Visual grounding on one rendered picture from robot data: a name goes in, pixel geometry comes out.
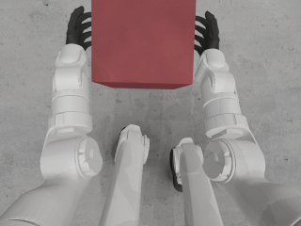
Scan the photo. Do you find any robot left thigh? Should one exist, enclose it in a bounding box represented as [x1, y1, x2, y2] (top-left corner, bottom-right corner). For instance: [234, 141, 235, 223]
[98, 130, 150, 226]

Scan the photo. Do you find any left robot upper arm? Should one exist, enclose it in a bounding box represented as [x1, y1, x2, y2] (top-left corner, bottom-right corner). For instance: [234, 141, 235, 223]
[0, 136, 103, 226]

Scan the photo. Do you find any left robot shin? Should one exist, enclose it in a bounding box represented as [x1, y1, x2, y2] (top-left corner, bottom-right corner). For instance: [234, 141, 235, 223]
[114, 124, 142, 162]

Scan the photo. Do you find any robot right hand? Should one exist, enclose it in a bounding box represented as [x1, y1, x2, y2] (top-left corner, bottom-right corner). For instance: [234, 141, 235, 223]
[194, 10, 220, 56]

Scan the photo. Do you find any right robot forearm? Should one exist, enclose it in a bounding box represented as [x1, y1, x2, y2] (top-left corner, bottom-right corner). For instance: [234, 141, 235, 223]
[195, 48, 260, 148]

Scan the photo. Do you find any right robot upper arm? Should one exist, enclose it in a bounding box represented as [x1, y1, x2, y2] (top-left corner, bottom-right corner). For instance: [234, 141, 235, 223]
[202, 138, 301, 226]

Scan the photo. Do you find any left robot forearm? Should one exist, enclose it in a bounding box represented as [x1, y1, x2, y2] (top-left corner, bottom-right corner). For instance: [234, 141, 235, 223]
[40, 43, 93, 175]

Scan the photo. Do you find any robot left hand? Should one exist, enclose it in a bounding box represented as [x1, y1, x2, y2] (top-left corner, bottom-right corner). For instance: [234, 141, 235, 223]
[66, 6, 91, 51]

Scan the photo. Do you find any carton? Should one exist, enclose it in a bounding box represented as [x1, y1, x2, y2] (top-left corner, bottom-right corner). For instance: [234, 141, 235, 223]
[91, 0, 197, 89]

